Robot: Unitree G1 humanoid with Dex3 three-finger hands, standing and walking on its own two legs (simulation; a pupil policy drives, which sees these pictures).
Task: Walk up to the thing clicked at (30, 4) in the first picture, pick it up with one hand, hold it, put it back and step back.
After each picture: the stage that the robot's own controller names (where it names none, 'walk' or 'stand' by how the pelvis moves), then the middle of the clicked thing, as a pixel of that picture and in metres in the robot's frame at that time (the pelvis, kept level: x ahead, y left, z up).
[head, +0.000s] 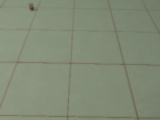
stand; (31, 6) +2.26 +0.66 -0.72
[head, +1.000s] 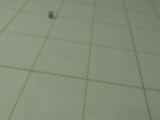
walk; (50, 14) +2.17 +0.27 -0.70
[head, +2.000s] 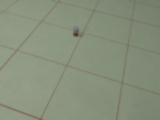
walk; (76, 31) +1.56 -0.02 -0.71
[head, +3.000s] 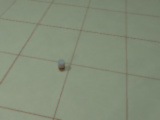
walk; (61, 65) +1.03 +0.11 -0.71
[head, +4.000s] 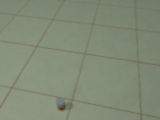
walk; (61, 104) +0.63 +0.15 -0.70
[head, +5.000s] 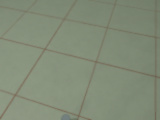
stand; out of the picture +0.45 +0.11 -0.70
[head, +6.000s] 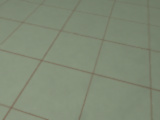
stand; out of the picture +0.41 +0.09 -0.72
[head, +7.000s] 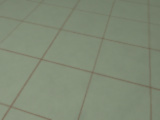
stand; out of the picture +0.41 +0.09 -0.72
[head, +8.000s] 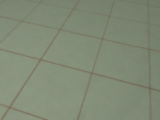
stand; out of the picture +0.40 +0.10 -0.73
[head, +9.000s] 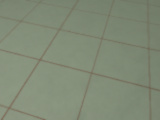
stand; out of the picture +0.40 +0.10 -0.73
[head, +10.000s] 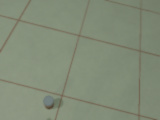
go down; (48, 102) +0.43 +0.13 -0.61
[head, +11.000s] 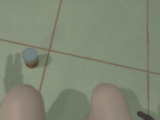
go down; (30, 58) +0.48 +0.19 -0.31
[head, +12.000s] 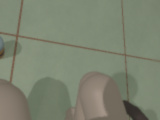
close in; out of the picture +0.46 +0.23 -0.24
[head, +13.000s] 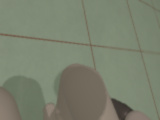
close; out of the picture +0.45 +0.25 -0.22
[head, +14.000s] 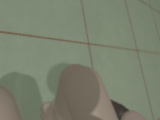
lift; out of the picture +0.43 +0.24 -0.22
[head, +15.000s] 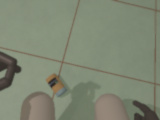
close; (56, 85) +0.41 +0.11 -0.42
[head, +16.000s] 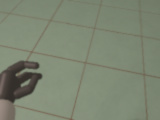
close; out of the picture +0.35 +0.06 -0.69
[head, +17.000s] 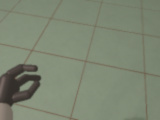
close; out of the picture +0.34 +0.07 -0.70
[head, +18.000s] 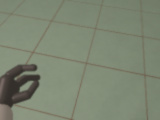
stand; out of the picture +0.35 +0.06 -0.70
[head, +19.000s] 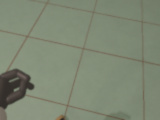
crouch; out of the picture +0.36 +0.07 -0.67
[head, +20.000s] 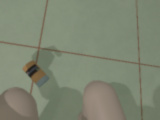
lower; (36, 73) +0.42 +0.11 -0.34
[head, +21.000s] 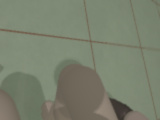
lower; out of the picture +0.40 +0.17 -0.26
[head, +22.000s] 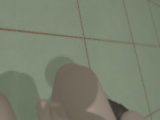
lower; out of the picture +0.40 +0.18 -0.26
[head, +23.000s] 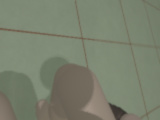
lower; out of the picture +0.40 +0.18 -0.26
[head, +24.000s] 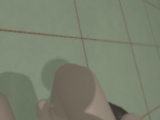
lower; out of the picture +0.41 +0.17 -0.25
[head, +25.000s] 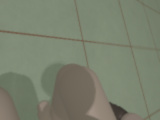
loosen; out of the picture +0.41 +0.17 -0.25
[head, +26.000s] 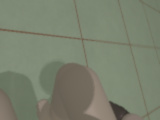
withdraw; out of the picture +0.41 +0.17 -0.25
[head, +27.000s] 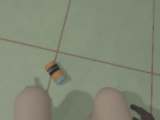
walk; (55, 72) +0.44 +0.10 -0.39
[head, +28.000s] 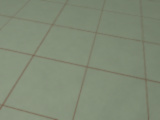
stand; out of the picture +0.36 +0.03 -0.69
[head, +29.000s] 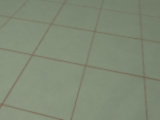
stand; out of the picture +0.37 +0.05 -0.69
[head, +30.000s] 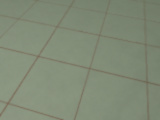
stand; out of the picture +0.37 +0.03 -0.73
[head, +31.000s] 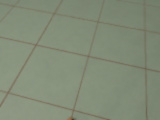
walk; out of the picture +0.40 +0.02 -0.73
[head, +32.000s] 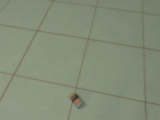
walk; (76, 100) +0.55 +0.03 -0.72
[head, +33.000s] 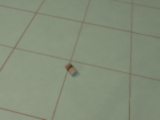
walk; (71, 69) +0.84 +0.01 -0.72
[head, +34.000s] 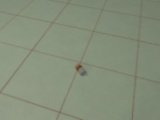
stand; (80, 69) +1.02 -0.01 -0.73
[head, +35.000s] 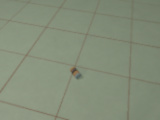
stand; (75, 72) +1.02 +0.01 -0.75
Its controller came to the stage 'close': yes
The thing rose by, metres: 0.01
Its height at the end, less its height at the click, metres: -0.02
